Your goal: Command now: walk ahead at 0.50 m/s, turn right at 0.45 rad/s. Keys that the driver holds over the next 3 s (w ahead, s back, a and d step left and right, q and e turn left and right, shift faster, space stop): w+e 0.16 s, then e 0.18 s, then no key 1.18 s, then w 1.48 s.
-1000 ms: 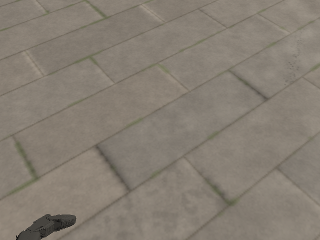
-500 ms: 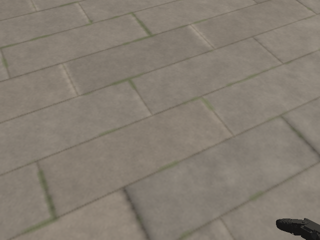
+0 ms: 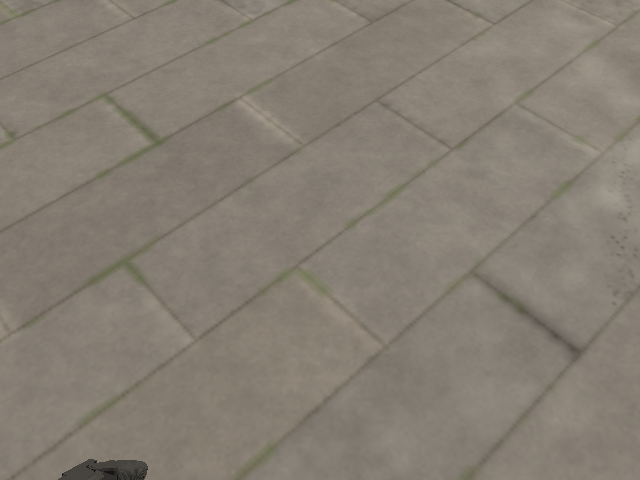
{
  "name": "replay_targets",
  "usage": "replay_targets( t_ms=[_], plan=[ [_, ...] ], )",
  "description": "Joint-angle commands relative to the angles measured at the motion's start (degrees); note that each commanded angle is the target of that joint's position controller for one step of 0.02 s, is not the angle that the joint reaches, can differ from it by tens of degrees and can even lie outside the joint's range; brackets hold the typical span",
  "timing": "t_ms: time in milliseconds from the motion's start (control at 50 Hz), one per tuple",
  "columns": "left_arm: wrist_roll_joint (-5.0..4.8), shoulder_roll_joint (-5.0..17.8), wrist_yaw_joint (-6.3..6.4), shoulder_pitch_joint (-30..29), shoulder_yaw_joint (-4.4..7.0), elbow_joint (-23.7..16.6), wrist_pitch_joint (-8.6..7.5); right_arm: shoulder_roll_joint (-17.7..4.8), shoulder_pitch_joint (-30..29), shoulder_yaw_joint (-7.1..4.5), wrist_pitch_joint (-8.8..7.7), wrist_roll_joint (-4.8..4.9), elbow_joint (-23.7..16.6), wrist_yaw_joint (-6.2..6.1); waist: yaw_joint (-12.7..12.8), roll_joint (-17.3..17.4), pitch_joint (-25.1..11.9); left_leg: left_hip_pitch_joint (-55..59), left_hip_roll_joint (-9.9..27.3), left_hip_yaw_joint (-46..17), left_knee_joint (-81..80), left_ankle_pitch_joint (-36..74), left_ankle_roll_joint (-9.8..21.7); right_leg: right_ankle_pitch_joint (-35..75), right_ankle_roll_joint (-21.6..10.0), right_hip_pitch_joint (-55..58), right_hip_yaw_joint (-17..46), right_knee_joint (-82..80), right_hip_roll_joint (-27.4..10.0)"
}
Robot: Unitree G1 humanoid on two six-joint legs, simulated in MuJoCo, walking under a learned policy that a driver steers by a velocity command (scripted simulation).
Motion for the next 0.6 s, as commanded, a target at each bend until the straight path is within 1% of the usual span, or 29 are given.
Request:
replay_targets(
  t_ms=[20,40,60,80,100,120,140,160,180,200,220,240,260,280,320,340,380,400,420,440,460,480,500,520,540,560,580,600],
  plan=[
    [-0.66,13.1,0.98,20.7,4.5,-0.3,-0.1,-6.0,1.5,0.11,-4.13,0.09,-6.6,1.14,9.2,-9.6,-24.1,-42.5,-4.0,-13.2,41.8,-3.9,0.2,-13.3,-17.1,55.0,48.8,-15.8,-19.8],
    [-0.03,11.1,1.27,18.3,3.89,-0.3,-0.31,-8.2,-4.1,-0.48,-5.34,2.14,-8.6,1.71,9.7,-7.3,-15.4,-46.4,-1.2,-13.1,41.3,1.0,1.3,-9.7,-14.3,49.2,40.2,-16.8,-18.1],
    [0.12,10.4,1.5,15.0,3.71,-1.0,-0.42,-7.3,-6.7,-0.07,-5.99,1.72,-9.3,1.46,7.9,-1.5,-10.7,-45.2,1.2,-12.5,37.3,5.5,1.7,-3.9,-12.6,41.1,33.8,-16.8,-15.7],
    [0.34,9.0,1.62,11.7,3.3,-1.8,-0.33,-7.3,-7.9,-0.34,-6.04,0.38,-9.4,1.03,5.8,0.8,-7.0,-42.1,2.7,-12.1,32.3,8.0,1.3,3.0,-11.6,33.2,28.9,-17.6,-13.8],
    [1.03,7.9,1.83,9.9,2.85,-2.7,-0.32,-7.5,-7.1,-0.69,-5.51,-0.17,-9.5,0.91,3.8,-0.4,-6.1,-38.0,3.8,-12.5,29.9,9.6,0.9,7.9,-11.4,27.9,26.1,-18.9,-12.3],
    [1.09,7.7,1.94,9.0,2.85,-3.2,-0.29,-7.0,-6.4,-0.74,-4.87,-0.43,-9.7,0.9,2.7,-1.4,-5.6,-36.0,3.9,-12.3,27.8,10.1,0.2,9.9,-11.7,25.1,25.2,-20.1,-11.5],
    [0.82,7.8,2.16,8.8,2.93,-3.2,-0.37,-6.2,-5.7,-0.64,-4.26,-0.58,-9.7,0.86,2.0,-1.7,-5.2,-35.1,3.9,-11.8,25.7,10.4,-0.7,11.9,-12.1,22.7,23.6,-20.9,-11.1],
    [0.61,8.2,2.44,9.2,3.06,-3.0,-0.46,-5.5,-5.8,-0.46,-3.71,-0.69,-9.8,0.76,1.8,-1.8,-4.5,-34.7,3.7,-11.1,23.2,11.4,-1.6,13.2,-12.1,20.2,21.9,-21.4,-10.5],
    [0.66,9.1,2.84,9.3,3.33,-2.9,-0.42,-4.9,-7.4,-0.29,-3.32,-0.83,-10.4,0.55,1.8,-1.8,-3.0,-34.6,3.1,-10.4,20.0,13.4,-2.5,18.1,-11.8,17.9,20.0,-21.4,-9.8],
    [0.67,10.0,3.29,9.5,3.65,-2.6,-0.21,-4.3,-9.4,-0.05,-3.14,-1.0,-11.0,0.4,2.1,-1.8,-2.0,-33.8,2.2,-9.7,15.8,16.5,-3.3,23.0,-10.9,15.9,17.7,-20.8,-8.7],
    [0.51,10.5,3.7,9.9,3.87,-2.3,0.17,-3.5,-11.3,0.24,-3.14,-1.17,-11.4,0.39,2.6,-2.1,-1.9,-31.7,1.0,-9.2,10.9,20.6,-3.5,26.0,-9.3,14.1,15.2,-19.4,-6.7],
    [0.27,10.7,4.07,10.5,4.03,-1.9,0.69,-2.8,-13.0,0.5,-3.24,-1.17,-11.6,0.51,3.3,-2.8,-2.5,-28.9,-0.6,-8.7,6.2,25.0,-3.6,27.1,-7.6,12.9,13.4,-17.9,-4.9],
    [0.05,10.8,4.43,11.8,4.15,-1.4,1.26,-2.5,-14.8,0.63,-3.36,-0.97,-11.9,0.73,4.4,-3.5,-3.6,-26.6,-2.2,-8.4,2.5,29.5,-3.6,26.3,-6.3,12.8,13.3,-16.9,-4.1],
    [-0.09,10.8,4.69,13.0,4.19,-0.9,1.8,-2.6,-16.4,0.57,-3.35,-0.56,-12.3,0.99,5.1,-4.0,-4.4,-25.1,-3.4,-8.5,-0.3,32.3,-3.5,24.0,-5.3,13.3,14.2,-15.9,-4.0],
    [-0.36,10.5,5.01,14.1,4.22,-0.4,2.63,-3.5,-18.3,0.22,-3.18,-0.04,-13.0,1.32,5.6,-4.9,-4.8,-24.1,-4.6,-10.0,-4.4,32.6,-3.1,19.8,-4.2,15.6,17.7,-13.6,-4.8],
    [-0.36,10.1,5.19,14.1,4.2,-0.4,2.95,-4.3,-18.3,-0.15,-3.16,-0.02,-13.2,1.4,5.2,-5.1,-5.0,-23.7,-4.7,-11.2,-6.3,31.5,-2.6,17.9,-3.7,17.5,20.0,-11.8,-5.3],
    [0.12,9.0,5.65,12.6,3.98,-0.8,3.25,-5.9,-15.8,-0.91,-3.57,-0.28,-12.3,1.66,3.8,-6.2,-5.9,-22.5,-3.6,-12.3,-8.7,30.3,-0.9,17.5,-2.8,21.6,22.9,-7.1,-6.6],
    [0.17,8.1,5.73,11.1,3.72,-1.3,3.29,-6.0,-13.1,-1.15,-3.96,-0.68,-11.6,1.65,2.1,-6.1,-6.6,-19.1,-2.9,-11.5,-12.0,33.7,0.4,17.2,-1.6,22.1,22.6,-3.3,-5.6],
    [0.54,6.1,5.59,11.3,3.05,-2.0,3.07,-7.2,-10.7,-1.41,-4.38,-1.66,-11.4,1.35,1.3,-3.9,-9.7,-11.5,0.8,-12.9,-13.8,42.8,2.6,14.5,0.5,20.8,20.8,3.5,-2.4],
    [1.75,3.0,5.45,15.0,1.95,-2.7,2.75,-9.9,-8.0,-1.61,-4.31,-2.82,-12.0,0.95,2.3,6.1,-16.0,2.9,12.1,-23.5,-9.6,66.8,7.9,-9.4,3.3,12.0,16.2,17.5,2.9],
    [0.67,3.3,5.1,25.0,1.52,-1.5,2.68,-9.4,-6.0,-1.69,-3.12,-2.65,-10.7,1.2,5.4,18.5,-22.2,12.8,23.0,-40.3,-10.0,68.2,18.3,-36.2,6.2,1.4,13.6,30.1,7.3],
    [0.32,8.3,4.99,26.3,2.47,0.6,3.32,-6.5,-7.8,-1.15,-2.34,-0.5,-11.4,1.47,5.1,12.0,-20.9,8.8,22.5,-43.3,-12.3,49.5,18.5,-33.0,7.8,-0.9,14.8,35.6,3.1],
    [0.03,10.5,5.26,19.4,3.21,0.2,4.46,-4.0,-10.2,-0.33,-1.7,-0.16,-12.3,1.47,3.1,7.2,-14.8,3.4,18.3,-36.7,-13.6,39.0,15.9,-29.0,9.1,-2.5,12.9,37.7,1.8],
    [0.15,10.1,5.68,15.9,3.31,-0.2,5.6,-2.8,-12.5,0.4,-1.03,-0.64,-12.4,1.57,3.2,4.6,-11.4,-2.5,15.4,-32.3,-15.4,31.7,14.0,-26.3,9.7,-2.1,11.5,36.3,0.6],
    [0.57,9.5,5.93,13.9,3.3,-0.7,6.46,-2.2,-15.0,0.85,-0.55,-0.8,-12.2,1.64,3.9,4.7,-7.9,-8.6,13.3,-29.3,-17.3,27.1,13.2,-24.5,10.1,-0.3,11.0,32.9,-0.8],
    [0.62,7.6,5.81,13.9,2.84,-0.8,6.84,-2.9,-16.4,0.76,-0.13,-1.23,-11.8,1.64,5.0,6.7,-5.8,-14.0,10.5,-25.3,-19.2,25.2,12.1,-22.6,10.3,3.7,9.3,27.9,-1.5],
    [0.78,5.7,5.72,14.3,2.26,-0.5,6.79,-3.3,-17.0,0.55,0.08,-1.43,-11.3,1.6,5.3,8.3,-5.1,-16.7,8.2,-21.8,-20.1,25.6,11.6,-21.4,10.3,7.2,7.1,22.5,-1.5],
    [0.99,4.2,5.66,14.7,1.78,-0.2,6.45,-3.3,-17.0,0.45,0.22,-1.38,-10.9,1.52,5.2,9.3,-5.7,-17.2,7.3,-19.7,-20.0,27.8,11.8,-21.2,10.3,10.0,5.6,17.8,-1.5]
  ],
)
